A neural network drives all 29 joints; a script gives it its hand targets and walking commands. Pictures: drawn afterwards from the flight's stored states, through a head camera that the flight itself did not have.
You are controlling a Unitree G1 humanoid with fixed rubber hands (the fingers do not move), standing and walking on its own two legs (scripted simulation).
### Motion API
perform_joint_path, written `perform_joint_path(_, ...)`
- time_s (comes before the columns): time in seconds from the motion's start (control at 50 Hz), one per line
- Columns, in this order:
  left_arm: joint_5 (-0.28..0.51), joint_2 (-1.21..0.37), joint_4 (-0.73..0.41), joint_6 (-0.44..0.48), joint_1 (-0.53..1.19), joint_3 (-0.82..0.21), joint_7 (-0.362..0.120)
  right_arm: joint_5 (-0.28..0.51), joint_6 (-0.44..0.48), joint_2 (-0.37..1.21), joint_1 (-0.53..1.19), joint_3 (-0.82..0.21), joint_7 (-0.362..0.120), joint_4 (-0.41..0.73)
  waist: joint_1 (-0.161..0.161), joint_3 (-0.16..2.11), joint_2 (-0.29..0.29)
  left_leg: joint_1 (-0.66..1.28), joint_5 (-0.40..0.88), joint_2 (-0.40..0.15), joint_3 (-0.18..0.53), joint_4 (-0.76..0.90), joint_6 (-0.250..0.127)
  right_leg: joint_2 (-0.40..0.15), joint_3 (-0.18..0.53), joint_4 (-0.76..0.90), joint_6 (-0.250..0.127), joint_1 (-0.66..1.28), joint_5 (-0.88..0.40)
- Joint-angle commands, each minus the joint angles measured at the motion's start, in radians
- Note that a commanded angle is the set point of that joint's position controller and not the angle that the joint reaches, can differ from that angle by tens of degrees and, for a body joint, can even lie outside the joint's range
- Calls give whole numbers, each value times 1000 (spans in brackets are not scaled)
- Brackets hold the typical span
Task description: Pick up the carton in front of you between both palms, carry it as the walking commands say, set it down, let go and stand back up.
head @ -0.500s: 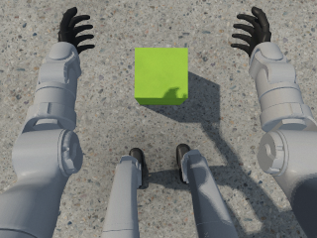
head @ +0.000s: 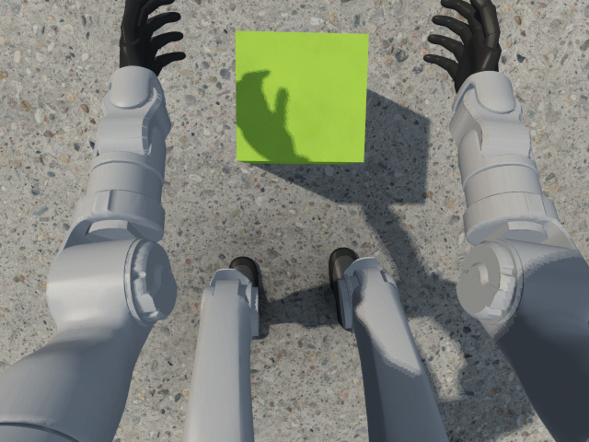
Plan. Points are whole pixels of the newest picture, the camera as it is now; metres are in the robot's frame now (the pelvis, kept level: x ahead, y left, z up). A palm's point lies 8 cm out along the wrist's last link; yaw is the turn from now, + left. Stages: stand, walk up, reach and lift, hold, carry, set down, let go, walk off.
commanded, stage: reach and lift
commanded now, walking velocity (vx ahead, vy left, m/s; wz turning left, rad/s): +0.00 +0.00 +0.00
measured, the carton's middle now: (297, 111) +0.51 -0.03 -0.45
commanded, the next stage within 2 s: none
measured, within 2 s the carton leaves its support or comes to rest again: leaves its support in 1.48 s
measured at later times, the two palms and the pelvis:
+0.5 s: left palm (191, 104) +0.52 +0.16 -0.36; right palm (405, 106) +0.49 -0.21 -0.36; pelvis -0.06 +0.00 -0.19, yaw +0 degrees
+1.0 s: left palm (200, 104) +0.52 +0.15 -0.38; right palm (394, 103) +0.50 -0.19 -0.38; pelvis -0.05 +0.00 -0.20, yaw +0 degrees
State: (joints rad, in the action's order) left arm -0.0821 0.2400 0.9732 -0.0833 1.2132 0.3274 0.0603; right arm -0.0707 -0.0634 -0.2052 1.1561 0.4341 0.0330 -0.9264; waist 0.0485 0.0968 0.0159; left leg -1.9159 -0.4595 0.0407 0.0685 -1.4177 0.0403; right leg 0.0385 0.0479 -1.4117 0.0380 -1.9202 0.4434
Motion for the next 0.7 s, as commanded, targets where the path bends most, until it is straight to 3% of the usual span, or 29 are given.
perform_joint_path(0.0, 61, 126, -117, 22, 237, -60, 26, 61, 22, -150, 198, -51, 18, 98, 20, 1039, 45, 506, 568, 32, -78, -119, 17, 28, -79, -113, 33, 488, -601)
perform_joint_path(0.1, 172, 189, -140, -1, 346, -162, 52, 175, 3, -231, 305, -156, 51, 112, 29, 1155, 55, 523, 494, 32, -97, -289, 18, 23, -108, -274, 35, 432, -515)
perform_joint_path(0.18, 223, 229, -136, -35, 447, -197, 63, 229, -31, -271, 410, -202, 67, 111, 27, 1150, 51, 492, 335, 27, -120, -369, 17, 17, -130, -355, 30, 396, -354)
perform_joint_path(0.26, 240, 256, -47, -56, 540, -208, 61, 247, -55, -282, 513, -222, 75, 32, 19, 992, 32, 380, 137, 11, -129, -418, 14, -3, -134, -406, 27, 332, -173)
perform_joint_path(0.34, 244, 268, 59, -46, 596, -214, 50, 239, -48, -289, 583, -231, 73, -66, 19, 844, 18, 288, 53, -5, -122, -478, 8, -18, -121, -465, 24, 290, -98)
perform_joint_path(0.44, 251, 291, 132, -11, 645, -221, 38, 236, -18, -300, 644, -247, 68, -147, 14, 749, 7, 225, 81, -12, -111, -560, 7, -22, -96, -542, 22, 279, -134)
perform_joint_path(0.54, 268, 306, 95, 21, 707, -260, 45, 263, 18, -329, 689, -254, 72, -129, 20, 767, 61, 264, 191, -9, -107, -631, 9, -15, -83, -607, 17, 267, -242)
perform_joint_path(0.68, 318, 257, 72, 32, 652, -302, 59, 296, 32, -322, 658, -308, 70, -148, 13, 843, 35, 327, 326, 5, -106, -670, 12, -5, -95, -659, 12, 331, -372)
